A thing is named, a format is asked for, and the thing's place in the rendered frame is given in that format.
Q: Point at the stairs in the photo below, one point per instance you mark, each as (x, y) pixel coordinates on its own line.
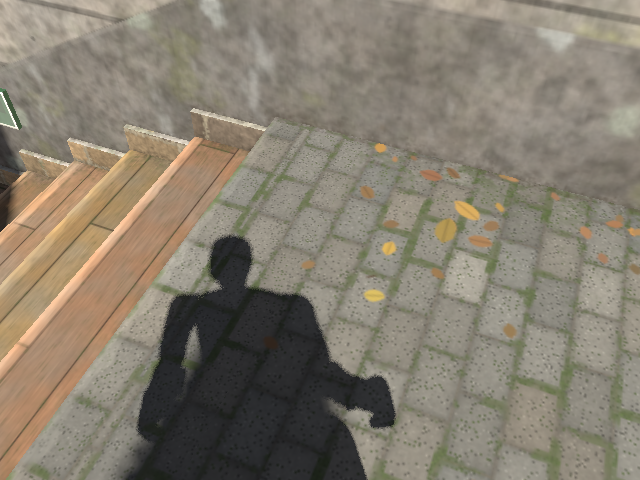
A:
(76, 255)

